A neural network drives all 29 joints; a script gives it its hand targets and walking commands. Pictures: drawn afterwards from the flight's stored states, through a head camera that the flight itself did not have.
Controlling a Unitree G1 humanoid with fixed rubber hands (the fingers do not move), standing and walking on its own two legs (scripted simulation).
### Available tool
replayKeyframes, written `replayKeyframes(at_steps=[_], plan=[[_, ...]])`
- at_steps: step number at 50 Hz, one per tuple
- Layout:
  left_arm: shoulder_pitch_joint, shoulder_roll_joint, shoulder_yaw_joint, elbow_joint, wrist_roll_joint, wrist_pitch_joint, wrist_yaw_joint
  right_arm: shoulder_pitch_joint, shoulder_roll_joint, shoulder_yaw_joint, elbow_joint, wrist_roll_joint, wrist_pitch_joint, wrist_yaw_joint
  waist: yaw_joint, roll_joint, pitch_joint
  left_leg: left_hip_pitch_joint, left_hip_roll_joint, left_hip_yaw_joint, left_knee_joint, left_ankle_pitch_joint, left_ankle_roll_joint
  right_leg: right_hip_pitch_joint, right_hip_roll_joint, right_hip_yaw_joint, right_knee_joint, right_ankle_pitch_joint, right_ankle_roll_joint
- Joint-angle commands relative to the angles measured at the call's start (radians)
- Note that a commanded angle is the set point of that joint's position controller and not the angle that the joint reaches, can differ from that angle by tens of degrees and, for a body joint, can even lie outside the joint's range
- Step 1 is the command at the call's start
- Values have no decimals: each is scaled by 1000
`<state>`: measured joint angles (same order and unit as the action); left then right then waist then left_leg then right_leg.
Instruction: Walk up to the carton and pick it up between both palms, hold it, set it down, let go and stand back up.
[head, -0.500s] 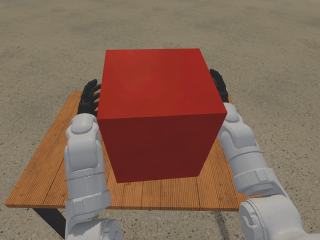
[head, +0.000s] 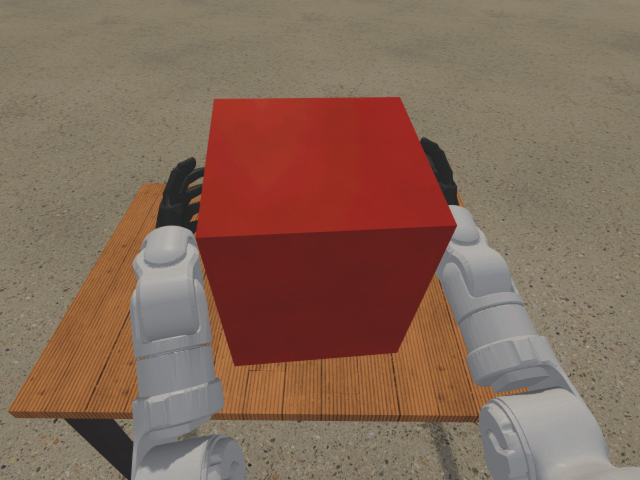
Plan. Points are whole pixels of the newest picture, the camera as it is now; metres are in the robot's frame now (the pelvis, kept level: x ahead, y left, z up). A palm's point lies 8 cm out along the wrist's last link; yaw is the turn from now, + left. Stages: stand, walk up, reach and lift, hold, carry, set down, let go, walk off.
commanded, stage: hold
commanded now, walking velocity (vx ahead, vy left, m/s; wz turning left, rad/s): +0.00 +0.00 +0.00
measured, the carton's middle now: (313, 237) +0.35 +0.00 +0.16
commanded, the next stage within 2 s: set down in 0.06 s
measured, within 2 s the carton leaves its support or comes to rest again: neither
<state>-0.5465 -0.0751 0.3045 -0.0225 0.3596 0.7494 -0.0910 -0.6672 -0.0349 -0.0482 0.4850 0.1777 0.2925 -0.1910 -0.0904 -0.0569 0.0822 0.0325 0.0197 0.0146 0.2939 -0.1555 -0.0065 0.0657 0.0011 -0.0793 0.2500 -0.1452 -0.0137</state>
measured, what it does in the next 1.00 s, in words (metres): stands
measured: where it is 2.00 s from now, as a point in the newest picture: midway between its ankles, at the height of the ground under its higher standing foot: outside the picture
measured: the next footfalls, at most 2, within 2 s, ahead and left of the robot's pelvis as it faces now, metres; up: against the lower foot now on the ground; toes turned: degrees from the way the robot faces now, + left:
none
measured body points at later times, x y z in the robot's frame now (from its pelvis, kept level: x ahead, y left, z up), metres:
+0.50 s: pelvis +0.01 +0.00 +0.00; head -0.02 +0.02 +0.45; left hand +0.38 +0.15 +0.18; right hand +0.39 -0.15 +0.17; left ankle +0.02 +0.12 -0.75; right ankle +0.01 -0.11 -0.75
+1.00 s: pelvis +0.01 +0.00 +0.00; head +0.00 +0.02 +0.45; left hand +0.38 +0.14 +0.14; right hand +0.39 -0.17 +0.14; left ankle +0.02 +0.12 -0.75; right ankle +0.01 -0.11 -0.75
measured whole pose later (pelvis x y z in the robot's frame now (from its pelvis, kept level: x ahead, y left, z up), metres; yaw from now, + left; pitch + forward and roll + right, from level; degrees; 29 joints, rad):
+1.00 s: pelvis +0.01 +0.00 +0.00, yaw +0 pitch -7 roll +0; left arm -0.47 -0.13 0.28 0.17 0.36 0.43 -0.03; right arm -0.58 -0.02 -0.12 0.65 0.01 -0.08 -0.13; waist -0.06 -0.05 0.09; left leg 0.00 0.02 0.02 0.28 -0.15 -0.01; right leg 0.03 0.00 -0.10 0.25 -0.16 -0.02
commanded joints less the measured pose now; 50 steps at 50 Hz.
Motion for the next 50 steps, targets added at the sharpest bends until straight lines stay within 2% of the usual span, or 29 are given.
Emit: replayKeyframes(at_steps=[1,3,4,6,9,12,16,18,22,29,34,36,40,46,50], plan=[[-565,-390,-437,-75,-141,-54,-114,-601,489,377,-265,63,-51,96,-1,53,-357,71,-57,44,-4,240,-5,81,49,-29,0,196,53],[-574,-391,-445,-97,-146,-59,-113,-599,488,378,-278,67,-52,94,-5,58,-375,74,-57,42,1,252,-8,85,49,-28,4,209,53],[-555,-404,-486,-105,-156,-57,-118,-562,489,394,-311,55,-54,93,3,66,-395,92,-76,40,4,245,-13,102,39,-43,8,242,50],[-553,-385,-475,-113,-153,-66,-126,-565,479,384,-333,41,-65,91,-9,62,-378,85,-81,41,3,229,-13,98,35,-41,10,255,54],[-569,-372,-439,-71,-131,-89,-140,-575,464,341,-317,-2,-96,97,-15,50,-314,56,-76,43,-23,130,-5,77,27,-44,-1,161,55],[-574,-364,-400,-5,-99,-127,-152,-597,455,291,-287,-66,-158,117,-5,44,-279,25,-67,51,-46,48,1,64,23,-57,-9,60,49],[-506,-360,-367,70,-69,-187,-154,-573,424,247,-222,-127,-267,145,18,39,-270,31,-53,66,-55,50,0,62,26,-75,-13,30,46],[-461,-357,-353,95,-58,-211,-152,-549,408,240,-188,-144,-311,155,32,26,-253,40,-46,69,-55,71,1,56,30,-82,-16,31,44],[-417,-375,-381,91,-66,-248,-132,-523,386,246,-161,-153,-379,161,41,27,-267,82,-38,73,-32,165,-10,37,40,-95,-15,80,41],[-423,-418,-513,-15,-110,-317,-78,-490,392,301,-165,-130,-449,145,18,71,-389,168,-39,58,45,381,-44,37,43,-97,11,270,40],[-409,-444,-580,-61,-136,-353,-44,-455,409,344,-173,-111,-463,133,5,89,-483,194,-42,41,87,515,-64,64,40,-88,35,427,43],[-392,-444,-577,-55,-134,-357,-39,-441,422,353,-167,-109,-457,129,5,78,-480,167,-47,39,81,497,-59,88,34,-79,39,473,47],[-370,-427,-523,0,-113,-350,-49,-436,425,339,-152,-125,-436,130,13,38,-410,70,-56,43,32,338,-31,124,17,-66,39,470,59],[-402,-417,-430,82,-83,-356,-61,-472,423,282,-109,-167,-442,153,40,-1,-364,23,-47,53,-19,186,-3,97,12,-60,24,336,68],[-431,-426,-392,149,-67,-379,-53,-475,398,203,-28,-206,-462,181,41,23,-336,44,-31,61,-41,129,-7,24,20,-71,-2,190,55]])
